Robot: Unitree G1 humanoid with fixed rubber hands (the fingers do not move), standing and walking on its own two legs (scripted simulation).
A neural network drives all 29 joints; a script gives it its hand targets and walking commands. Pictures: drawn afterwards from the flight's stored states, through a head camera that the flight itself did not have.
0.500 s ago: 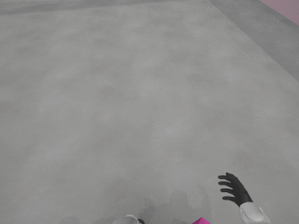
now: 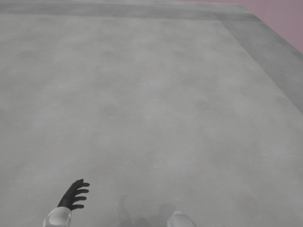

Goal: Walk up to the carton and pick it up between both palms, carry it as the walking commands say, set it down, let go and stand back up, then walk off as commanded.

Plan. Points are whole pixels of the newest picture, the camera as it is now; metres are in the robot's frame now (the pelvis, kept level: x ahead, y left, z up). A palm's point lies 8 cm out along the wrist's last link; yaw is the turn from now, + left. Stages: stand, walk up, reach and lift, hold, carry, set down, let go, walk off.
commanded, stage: stand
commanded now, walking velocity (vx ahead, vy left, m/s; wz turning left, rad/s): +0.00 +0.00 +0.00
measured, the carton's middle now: out of the picture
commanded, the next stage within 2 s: walk off in 0.64 s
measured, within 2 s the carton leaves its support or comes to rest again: neither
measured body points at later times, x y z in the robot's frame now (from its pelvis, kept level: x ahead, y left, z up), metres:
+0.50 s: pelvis +0.10 -0.06 -0.01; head +0.12 -0.07 +0.44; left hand +0.12 +0.19 -0.15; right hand +0.17 -0.31 -0.16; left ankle +0.07 +0.08 -0.73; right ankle +0.18 -0.13 -0.75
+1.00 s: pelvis +0.12 -0.03 -0.01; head +0.13 -0.03 +0.44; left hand +0.11 +0.21 -0.16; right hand +0.12 -0.27 -0.17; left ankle +0.07 +0.08 -0.75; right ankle +0.19 -0.13 -0.75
